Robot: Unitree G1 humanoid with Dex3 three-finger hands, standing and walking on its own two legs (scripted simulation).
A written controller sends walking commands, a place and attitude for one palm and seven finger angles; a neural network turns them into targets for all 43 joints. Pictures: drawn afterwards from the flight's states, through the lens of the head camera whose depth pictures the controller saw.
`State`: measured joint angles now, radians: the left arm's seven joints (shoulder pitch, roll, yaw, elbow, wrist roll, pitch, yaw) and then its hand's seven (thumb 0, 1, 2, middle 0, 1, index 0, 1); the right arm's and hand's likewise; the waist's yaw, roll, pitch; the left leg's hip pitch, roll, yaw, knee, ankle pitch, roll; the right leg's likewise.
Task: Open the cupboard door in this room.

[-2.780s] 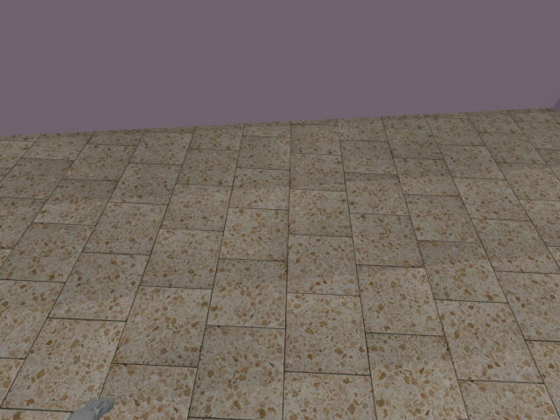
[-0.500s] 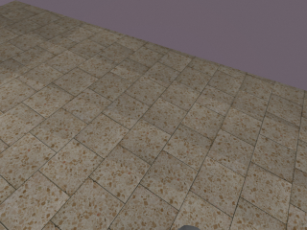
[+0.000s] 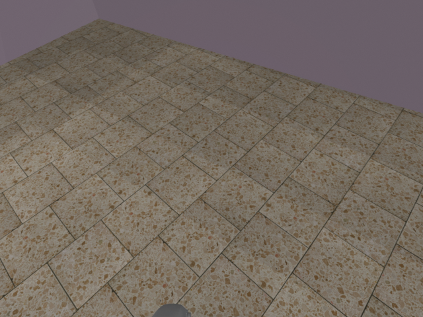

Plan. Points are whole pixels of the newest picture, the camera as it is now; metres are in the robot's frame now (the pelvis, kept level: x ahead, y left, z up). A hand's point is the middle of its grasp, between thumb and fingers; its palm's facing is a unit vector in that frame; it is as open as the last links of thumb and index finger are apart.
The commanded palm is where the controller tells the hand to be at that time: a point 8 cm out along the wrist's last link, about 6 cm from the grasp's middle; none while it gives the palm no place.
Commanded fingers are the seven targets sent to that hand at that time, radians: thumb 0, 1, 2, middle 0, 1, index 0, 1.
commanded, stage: turn or walk to find it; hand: left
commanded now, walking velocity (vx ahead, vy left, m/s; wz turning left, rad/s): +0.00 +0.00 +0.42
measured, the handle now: out of the picture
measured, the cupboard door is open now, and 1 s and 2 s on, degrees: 0 0 0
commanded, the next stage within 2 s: none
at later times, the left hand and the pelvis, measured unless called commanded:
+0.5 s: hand out of the picture +0.01 +0.28 -0.17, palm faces +0.23 -0.94 -0.24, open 7.4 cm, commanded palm none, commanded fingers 0.00 0.90 0.90 -0.20 -0.30 -0.20 -0.30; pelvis -0.02 +0.06 +0.00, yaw +11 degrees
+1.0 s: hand out of the picture -0.04 +0.20 -0.15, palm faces +0.42 -0.87 -0.26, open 7.4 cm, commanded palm none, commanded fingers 0.00 0.90 0.90 -0.20 -0.30 -0.20 -0.30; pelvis -0.04 -0.01 +0.00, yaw +25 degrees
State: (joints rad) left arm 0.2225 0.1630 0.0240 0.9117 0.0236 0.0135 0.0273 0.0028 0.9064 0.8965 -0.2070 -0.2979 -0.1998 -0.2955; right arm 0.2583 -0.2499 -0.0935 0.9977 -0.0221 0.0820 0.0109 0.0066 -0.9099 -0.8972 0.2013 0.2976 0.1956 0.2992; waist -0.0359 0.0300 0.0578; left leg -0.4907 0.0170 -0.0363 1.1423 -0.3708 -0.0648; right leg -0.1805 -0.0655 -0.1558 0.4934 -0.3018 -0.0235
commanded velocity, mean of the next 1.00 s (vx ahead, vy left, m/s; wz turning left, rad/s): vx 0.00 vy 0.00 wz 0.42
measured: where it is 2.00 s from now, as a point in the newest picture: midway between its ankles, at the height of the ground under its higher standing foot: outside the picture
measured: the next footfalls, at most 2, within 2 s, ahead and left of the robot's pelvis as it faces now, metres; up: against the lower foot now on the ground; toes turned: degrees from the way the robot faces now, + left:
left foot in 0.22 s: +0.02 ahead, +0.15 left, +0.00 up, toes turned +10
right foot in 0.74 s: +0.04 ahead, -0.08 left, +0.00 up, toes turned +14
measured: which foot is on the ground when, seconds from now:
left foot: up 0.00-0.20, down 0.22-0.74, up 0.76-1.00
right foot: down 0.00-0.22, up 0.24-0.72, down 0.74-1.00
